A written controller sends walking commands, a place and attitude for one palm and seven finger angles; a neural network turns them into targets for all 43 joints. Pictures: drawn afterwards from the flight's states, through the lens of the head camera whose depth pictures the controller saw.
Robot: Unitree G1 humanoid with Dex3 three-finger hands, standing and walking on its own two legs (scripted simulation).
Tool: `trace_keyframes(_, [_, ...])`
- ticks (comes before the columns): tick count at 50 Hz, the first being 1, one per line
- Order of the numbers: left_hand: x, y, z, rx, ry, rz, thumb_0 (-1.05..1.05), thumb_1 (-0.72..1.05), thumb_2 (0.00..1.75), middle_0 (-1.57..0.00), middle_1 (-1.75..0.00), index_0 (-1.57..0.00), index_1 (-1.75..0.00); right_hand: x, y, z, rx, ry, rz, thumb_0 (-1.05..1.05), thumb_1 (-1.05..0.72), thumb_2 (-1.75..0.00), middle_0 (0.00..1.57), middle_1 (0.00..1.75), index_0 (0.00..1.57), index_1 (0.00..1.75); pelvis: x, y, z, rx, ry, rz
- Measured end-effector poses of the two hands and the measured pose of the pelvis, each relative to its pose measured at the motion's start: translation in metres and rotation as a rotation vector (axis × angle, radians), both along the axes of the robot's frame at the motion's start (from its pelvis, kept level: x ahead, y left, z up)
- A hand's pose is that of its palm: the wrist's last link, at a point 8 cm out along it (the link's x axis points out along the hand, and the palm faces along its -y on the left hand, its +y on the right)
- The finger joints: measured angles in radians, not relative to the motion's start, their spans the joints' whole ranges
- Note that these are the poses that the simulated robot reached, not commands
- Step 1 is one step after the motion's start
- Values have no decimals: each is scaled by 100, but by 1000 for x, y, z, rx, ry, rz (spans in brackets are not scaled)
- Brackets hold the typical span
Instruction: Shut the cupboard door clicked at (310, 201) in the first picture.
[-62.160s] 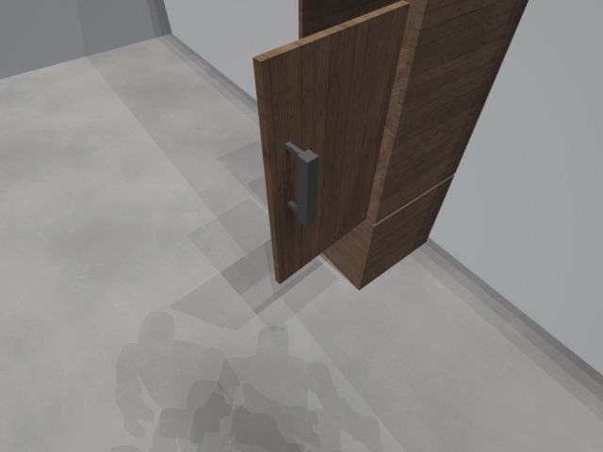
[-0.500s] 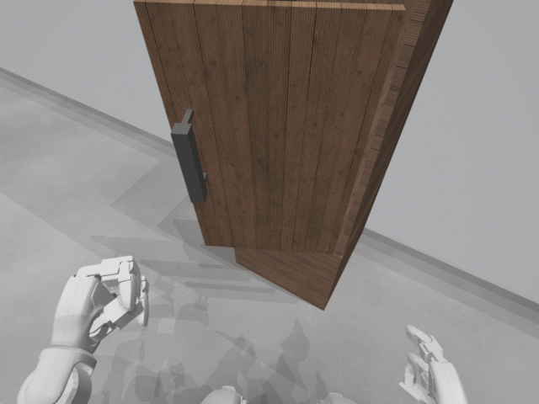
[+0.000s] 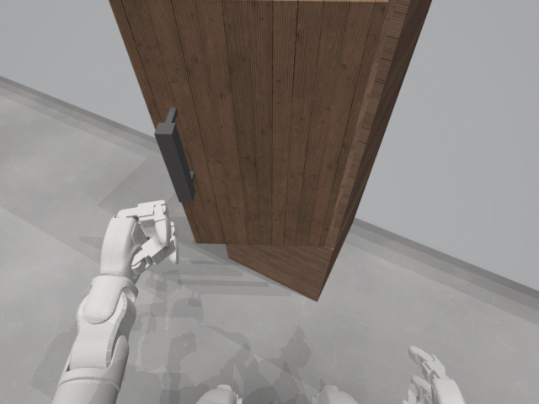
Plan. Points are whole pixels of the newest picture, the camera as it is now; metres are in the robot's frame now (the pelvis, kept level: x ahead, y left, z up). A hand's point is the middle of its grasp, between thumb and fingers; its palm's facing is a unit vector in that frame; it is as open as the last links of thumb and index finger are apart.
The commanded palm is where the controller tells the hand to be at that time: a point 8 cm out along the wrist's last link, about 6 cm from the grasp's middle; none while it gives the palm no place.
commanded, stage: bring the fist close to the handle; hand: left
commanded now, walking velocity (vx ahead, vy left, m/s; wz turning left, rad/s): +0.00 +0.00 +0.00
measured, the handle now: (180, 157) +0.50 +0.18 +0.07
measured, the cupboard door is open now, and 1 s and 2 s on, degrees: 26 26 5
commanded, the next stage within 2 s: push the door shut along its arc in 0.80 s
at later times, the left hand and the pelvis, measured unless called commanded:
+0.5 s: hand (194, 194) +0.41 +0.14 +0.08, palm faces -0.01 -1.00 -0.01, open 3.1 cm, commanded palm +0.38 +0.20 +0.07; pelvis +0.00 -0.01 +0.00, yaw -1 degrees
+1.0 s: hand (184, 194) +0.41 +0.15 +0.08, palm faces -0.02 -1.00 -0.01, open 3.1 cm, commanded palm +0.39 +0.20 +0.07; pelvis +0.00 +0.00 +0.00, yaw -1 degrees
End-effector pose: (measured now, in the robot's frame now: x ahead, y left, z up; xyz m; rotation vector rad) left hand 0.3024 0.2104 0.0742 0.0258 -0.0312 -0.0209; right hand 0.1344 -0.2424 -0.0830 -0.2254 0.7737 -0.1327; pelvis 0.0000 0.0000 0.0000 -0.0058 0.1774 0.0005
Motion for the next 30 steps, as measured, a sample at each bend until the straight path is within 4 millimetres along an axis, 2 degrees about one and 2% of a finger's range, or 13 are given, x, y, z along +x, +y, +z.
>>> trace_keyframes(5, [18, -6, 1, 2, -7, 3, 1, 89, 90, -130, -150, -131, -150, -5, -4, -4, 2, 34, -17, 1, -90, -90, 21, 30, 20, 30, 0, -2, 0, 4, 7, -4])
trace_keyframes(15, [53, -4, 4, -1, 2, 23, 1, 90, 90, -130, -150, -131, -150, -19, -11, -10, 4, 104, -46, 1, -90, -90, 21, 30, 20, 30, 1, -6, 2, 6, 22, -7])
trace_keyframes(23, [81, -17, 3, -11, 3, 10, 1, 90, 90, -130, -150, -131, -150, -38, -18, -18, -5, 173, -75, 1, -90, -90, 21, 30, 20, 30, -1, -6, -1, 7, 45, -10])
trace_keyframes(30, [85, -15, 2, -12, 11, 28, 1, 90, 90, -130, -150, -130, -150, -56, -20, -19, 11, 220, -114, 1, -90, -90, 21, 30, 20, 30, 1, -7, 2, 14, 48, -28])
